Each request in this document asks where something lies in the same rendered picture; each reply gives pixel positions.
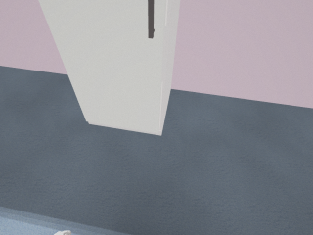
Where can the fridge door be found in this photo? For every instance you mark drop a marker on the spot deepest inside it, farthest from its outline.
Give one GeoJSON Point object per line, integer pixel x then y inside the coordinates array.
{"type": "Point", "coordinates": [114, 68]}

